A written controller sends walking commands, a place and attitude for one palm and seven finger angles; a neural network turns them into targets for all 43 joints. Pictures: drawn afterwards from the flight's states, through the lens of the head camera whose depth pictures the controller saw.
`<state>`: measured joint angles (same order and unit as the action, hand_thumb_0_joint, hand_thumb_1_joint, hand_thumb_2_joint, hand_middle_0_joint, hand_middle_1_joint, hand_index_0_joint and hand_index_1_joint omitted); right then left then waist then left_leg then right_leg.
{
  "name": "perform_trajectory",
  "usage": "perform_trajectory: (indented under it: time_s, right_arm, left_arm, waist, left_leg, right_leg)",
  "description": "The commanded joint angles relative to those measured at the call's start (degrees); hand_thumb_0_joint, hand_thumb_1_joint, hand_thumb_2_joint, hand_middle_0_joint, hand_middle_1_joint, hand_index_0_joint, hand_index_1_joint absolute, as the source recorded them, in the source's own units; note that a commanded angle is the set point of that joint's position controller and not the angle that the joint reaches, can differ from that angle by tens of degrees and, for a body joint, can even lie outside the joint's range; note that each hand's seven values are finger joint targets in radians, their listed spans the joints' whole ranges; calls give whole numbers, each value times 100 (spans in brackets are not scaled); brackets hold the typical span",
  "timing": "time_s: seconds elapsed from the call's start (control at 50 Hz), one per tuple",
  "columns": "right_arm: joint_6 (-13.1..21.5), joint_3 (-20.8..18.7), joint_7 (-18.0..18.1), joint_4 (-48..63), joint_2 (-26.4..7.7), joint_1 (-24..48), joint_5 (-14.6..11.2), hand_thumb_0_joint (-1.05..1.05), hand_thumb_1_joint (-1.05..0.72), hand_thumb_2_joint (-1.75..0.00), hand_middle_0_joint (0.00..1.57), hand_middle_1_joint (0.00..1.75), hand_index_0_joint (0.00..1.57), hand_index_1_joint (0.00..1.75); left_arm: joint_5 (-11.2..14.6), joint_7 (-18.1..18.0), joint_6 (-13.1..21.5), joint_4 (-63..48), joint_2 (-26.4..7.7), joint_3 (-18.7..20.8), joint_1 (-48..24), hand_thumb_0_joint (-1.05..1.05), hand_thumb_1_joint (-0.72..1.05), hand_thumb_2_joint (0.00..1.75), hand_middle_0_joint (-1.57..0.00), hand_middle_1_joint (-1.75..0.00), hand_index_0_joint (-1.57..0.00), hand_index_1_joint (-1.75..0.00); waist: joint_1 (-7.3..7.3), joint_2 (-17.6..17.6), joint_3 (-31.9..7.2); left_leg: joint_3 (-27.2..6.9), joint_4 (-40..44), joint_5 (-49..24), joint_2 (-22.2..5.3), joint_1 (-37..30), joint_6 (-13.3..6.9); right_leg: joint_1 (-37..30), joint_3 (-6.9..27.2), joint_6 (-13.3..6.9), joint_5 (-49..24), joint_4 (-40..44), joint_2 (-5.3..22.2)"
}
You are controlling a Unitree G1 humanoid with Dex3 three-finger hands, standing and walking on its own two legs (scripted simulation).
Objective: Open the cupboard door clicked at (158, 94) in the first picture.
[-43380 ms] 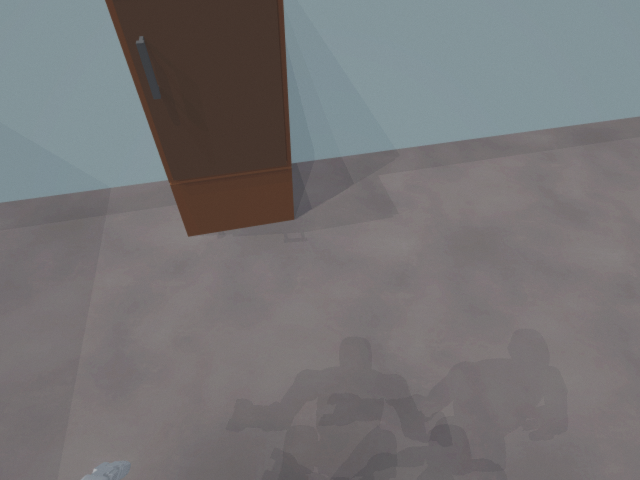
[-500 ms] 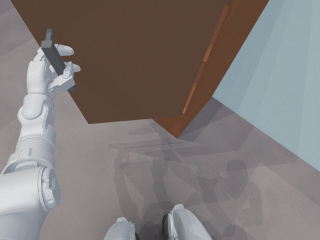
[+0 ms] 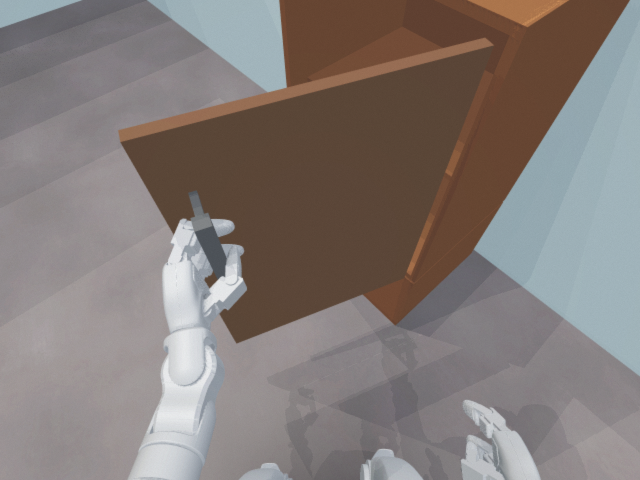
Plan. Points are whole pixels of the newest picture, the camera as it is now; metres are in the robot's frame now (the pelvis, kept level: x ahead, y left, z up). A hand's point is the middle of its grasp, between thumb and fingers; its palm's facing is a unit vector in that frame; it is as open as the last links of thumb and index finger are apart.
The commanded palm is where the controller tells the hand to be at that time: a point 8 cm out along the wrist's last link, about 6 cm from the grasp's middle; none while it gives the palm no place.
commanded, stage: pull the door open along its arc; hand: left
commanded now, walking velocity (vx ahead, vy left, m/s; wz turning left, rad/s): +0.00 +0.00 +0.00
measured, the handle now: (213, 246) +0.39 +0.16 +0.04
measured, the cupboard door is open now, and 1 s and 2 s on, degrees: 71 86 88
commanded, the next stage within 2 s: open thumb and fingers to let go in 0.34 s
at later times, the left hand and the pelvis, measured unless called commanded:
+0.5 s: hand (292, 343) +0.27 +0.05 +0.04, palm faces +0.38 -0.92 -0.02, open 5.9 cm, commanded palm +0.22 +0.10 +0.04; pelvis -0.01 -0.04 +0.00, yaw +4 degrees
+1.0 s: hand (285, 338) +0.27 +0.05 +0.04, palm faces +0.35 -0.94 -0.01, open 12.9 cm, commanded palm +0.23 +0.10 +0.04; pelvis -0.03 -0.03 +0.00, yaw +3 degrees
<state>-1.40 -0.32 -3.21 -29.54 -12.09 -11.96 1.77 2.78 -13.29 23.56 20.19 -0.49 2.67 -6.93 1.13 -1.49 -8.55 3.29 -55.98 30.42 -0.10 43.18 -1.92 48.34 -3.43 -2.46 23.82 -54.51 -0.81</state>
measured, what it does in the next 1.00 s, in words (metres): stands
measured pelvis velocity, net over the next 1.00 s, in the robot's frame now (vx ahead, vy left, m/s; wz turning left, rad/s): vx -0.03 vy -0.03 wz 0.06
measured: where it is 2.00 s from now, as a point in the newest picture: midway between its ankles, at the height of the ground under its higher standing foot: outside the picture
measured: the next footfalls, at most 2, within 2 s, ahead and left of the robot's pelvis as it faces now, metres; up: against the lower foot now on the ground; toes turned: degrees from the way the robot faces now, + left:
none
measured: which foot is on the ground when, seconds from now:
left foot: down 0.00-1.00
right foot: down 0.00-1.00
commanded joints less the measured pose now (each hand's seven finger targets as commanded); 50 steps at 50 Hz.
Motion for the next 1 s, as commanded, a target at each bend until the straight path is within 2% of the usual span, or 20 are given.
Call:
perform_trajectory:
  time_s: [0.0,0.02,0.08,0.14,0.16,0.26,0.28,0.36,0.4,0.42,0.46,0.5,0.62,0.68,0.74,0.82,0.86,0.88,0.9,0.98]
  right_arm:
    - [175,-240,94,580,-574,-266,86,0,-90,-90,20,30,20,30]
    - [183,-227,106,594,-538,-194,89,0,-90,-90,20,30,20,30]
    - [222,-193,156,545,-463,-25,128,0,-90,-90,20,30,20,30]
    - [280,-184,182,512,-432,67,162,0,-90,-90,20,30,20,30]
    - [304,-185,187,508,-410,105,170,0,-90,-90,20,30,20,30]
    - [435,-168,207,509,-347,210,184,0,-90,-90,20,30,20,30]
    - [463,-158,208,533,-333,242,184,0,-90,-90,20,30,20,30]
    - [600,-145,213,589,-281,326,184,0,-90,-90,20,30,20,30]
    - [637,-124,260,525,-306,363,201,0,-90,-90,20,30,20,30]
    - [661,-123,297,432,-314,424,218,0,-90,-90,20,30,20,30]
    - [701,-124,335,376,-267,474,224,0,-90,-90,20,30,20,30]
    - [715,-134,353,367,-273,483,214,0,-90,-90,20,30,20,30]
    - [722,-145,400,367,-295,483,170,0,-90,-90,20,30,20,30]
    - [719,-123,418,378,-319,528,158,0,-90,-90,20,30,20,30]
    - [729,-115,406,395,-323,562,169,0,-90,-90,20,30,20,30]
    - [736,-129,361,424,-323,504,182,0,-90,-90,20,30,20,30]
    - [730,-131,347,439,-328,487,182,0,-90,-90,20,30,20,30]
    - [724,-133,340,461,-332,503,184,0,-90,-90,20,30,20,30]
    - [724,-131,345,467,-344,468,192,0,-90,-90,20,30,20,30]
    - [728,-133,315,482,-341,451,205,0,-90,-90,20,30,20,30]
  left_arm:
    - [-321,-919,366,-1485,-373,101,-277,0,90,90,-40,-135,-40,-135]
    - [-361,-1027,337,-1573,-238,-19,-225,0,90,90,-40,-135,-40,-135]
    - [-506,-1420,238,-1611,113,-335,-243,0,90,90,-40,-135,-40,-135]
    - [-694,-1565,182,-1727,294,-702,-32,0,90,90,-40,-135,-40,-135]
    - [-756,-1574,172,-1788,383,-853,71,0,90,90,-40,-135,-40,-135]
    - [-830,-1551,123,-2084,700,-1351,598,0,90,90,-40,-135,-40,-135]
    - [-860,-1548,123,-2204,744,-1455,771,0,90,90,-40,-135,-40,-135]
    - [-913,-1550,84,-2540,949,-1775,1322,0,90,90,-40,-135,-40,-135]
    - [-999,-1623,74,-2442,803,-1708,920,0,90,90,-40,-135,-40,-135]
    - [-1049,-1688,111,-2373,640,-1595,315,0,90,90,-40,-135,-40,-135]
    - [-1082,-1752,179,-2208,531,-1418,334,0,76,84,-39,-134,-39,-134]
    - [-1009,-1758,200,-2212,405,-1243,352,0,62,78,-38,-132,-38,-132]
    - [-596,-1491,114,-2100,498,-1124,373,0,20,60,-35,-127,-35,-127]
    - [-518,-1400,102,-2047,543,-1182,96,0,-1,51,-33,-125,-33,-125]
    - [-563,-1467,133,-1953,519,-1144,-43,0,-22,42,-32,-123,-32,-123]
    - [-686,-1575,145,-1902,558,-1174,46,0,-50,30,-30,-120,-30,-120]
    - [-711,-1622,137,-1890,598,-1204,25,0,-50,30,-30,-120,-30,-120]
    - [-737,-1639,139,-1932,628,-1240,-27,0,-50,30,-29,-115,-29,-115]
    - [-749,-1665,109,-1895,667,-1285,-96,0,-50,30,-28,-110,-28,-110]
    - [-872,-1800,85,-1899,807,-1439,-127,0,-50,30,-25,-90,-25,-90]
  waist:
    - [-170,486,-1837]
    - [-202,386,-1828]
    - [-155,506,-1609]
    - [-102,535,-1617]
    - [-101,435,-1547]
    - [-40,688,-1520]
    - [-59,605,-1508]
    - [-24,705,-1411]
    - [60,837,-1124]
    - [156,851,-1034]
    - [74,695,-1017]
    - [1,671,-1216]
    - [-40,812,-1570]
    - [35,891,-1335]
    - [-3,839,-1232]
    - [-67,698,-1357]
    - [-61,768,-1353]
    - [-81,647,-1379]
    - [-45,731,-1359]
    - [-63,557,-1329]
  left_leg:
    - [-317,617,-2444,56,-417,205]
    - [-304,644,-2351,76,-395,205]
    - [-335,683,-1993,97,-341,197]
    - [-323,653,-1850,116,-346,163]
    - [-314,660,-1823,117,-367,167]
    - [-340,607,-1610,138,-249,163]
    - [-355,608,-1601,141,-253,168]
    - [-389,544,-1431,152,-157,178]
    - [-446,458,-1174,167,52,176]
    - [-464,338,-1009,169,187,174]
    - [-470,257,-885,193,282,184]
    - [-453,240,-859,220,318,187]
    - [-432,295,-971,226,287,200]
    - [-440,316,-874,218,282,183]
    - [-452,333,-779,215,271,167]
    - [-437,365,-936,210,170,163]
    - [-432,384,-963,207,128,152]
    - [-421,407,-978,211,88,150]
    - [-443,411,-1015,204,68,140]
    - [-433,469,-1074,189,-67,134]
  right_leg:
    - [-2184,174,43,-2494,409,68]
    - [-2240,196,44,-2470,427,96]
    - [-2210,223,64,-2116,557,127]
    - [-2272,327,82,-2064,658,174]
    - [-2265,349,77,-2059,690,189]
    - [-2520,579,162,-2206,866,327]
    - [-2558,634,166,-2244,887,354]
    - [-2584,790,211,-2142,1004,448]
    - [-2378,949,214,-1656,1120,503]
    - [-2206,1109,251,-1342,1170,568]
    - [-2185,1272,247,-1014,1234,626]
    - [-2324,1316,227,-928,1241,633]
    - [-2700,1284,285,-1408,1193,659]
    - [-2494,1237,303,-1138,1241,639]
    - [-2293,1176,249,-662,1243,602]
    - [-2233,990,186,-806,1074,525]
    - [-2164,884,165,-787,1032,484]
    - [-2115,826,139,-716,992,448]
    - [-2079,764,122,-763,964,418]
    - [-1861,539,81,-777,819,332]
